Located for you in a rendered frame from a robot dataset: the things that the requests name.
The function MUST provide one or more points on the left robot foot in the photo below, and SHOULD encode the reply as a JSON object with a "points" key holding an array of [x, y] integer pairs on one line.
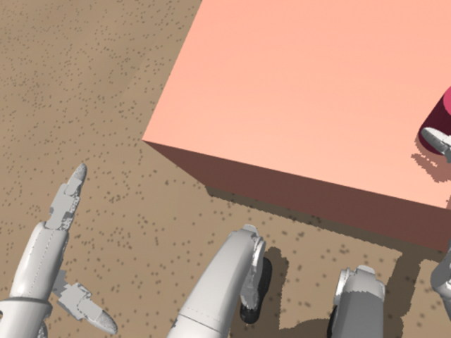
{"points": [[251, 316]]}

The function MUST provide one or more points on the can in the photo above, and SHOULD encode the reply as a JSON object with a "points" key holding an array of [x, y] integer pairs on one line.
{"points": [[439, 119]]}

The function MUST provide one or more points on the right robot hand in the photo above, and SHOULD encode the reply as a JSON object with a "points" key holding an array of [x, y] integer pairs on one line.
{"points": [[440, 141]]}

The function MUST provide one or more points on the right robot arm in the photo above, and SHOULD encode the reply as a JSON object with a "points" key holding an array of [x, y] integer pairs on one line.
{"points": [[441, 280]]}

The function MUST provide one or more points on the left robot hand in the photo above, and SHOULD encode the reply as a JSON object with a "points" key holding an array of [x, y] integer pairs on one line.
{"points": [[39, 273]]}

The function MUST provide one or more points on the left robot arm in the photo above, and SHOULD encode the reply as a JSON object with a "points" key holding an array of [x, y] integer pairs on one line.
{"points": [[24, 317]]}

